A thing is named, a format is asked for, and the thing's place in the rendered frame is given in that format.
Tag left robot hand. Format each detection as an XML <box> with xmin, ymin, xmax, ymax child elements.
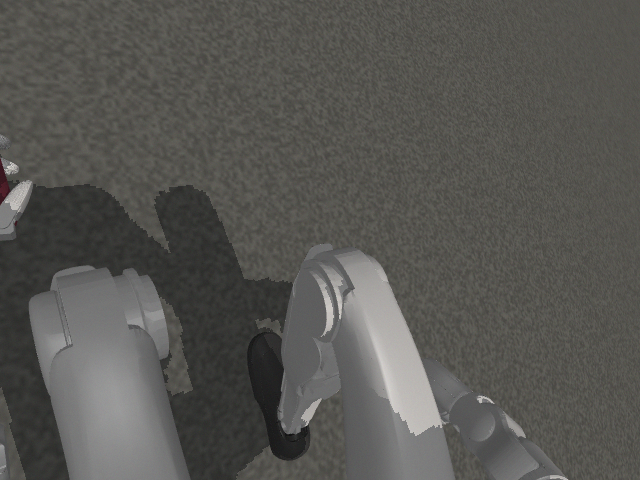
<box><xmin>0</xmin><ymin>134</ymin><xmax>33</xmax><ymax>241</ymax></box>

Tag right robot hand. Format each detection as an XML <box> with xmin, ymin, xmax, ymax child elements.
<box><xmin>420</xmin><ymin>357</ymin><xmax>474</xmax><ymax>425</ymax></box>

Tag right robot arm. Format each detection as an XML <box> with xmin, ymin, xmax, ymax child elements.
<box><xmin>449</xmin><ymin>392</ymin><xmax>568</xmax><ymax>480</ymax></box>

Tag can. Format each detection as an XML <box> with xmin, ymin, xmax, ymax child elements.
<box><xmin>0</xmin><ymin>158</ymin><xmax>18</xmax><ymax>227</ymax></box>

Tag right robot foot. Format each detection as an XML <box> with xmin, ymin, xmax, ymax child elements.
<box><xmin>247</xmin><ymin>332</ymin><xmax>310</xmax><ymax>461</ymax></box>

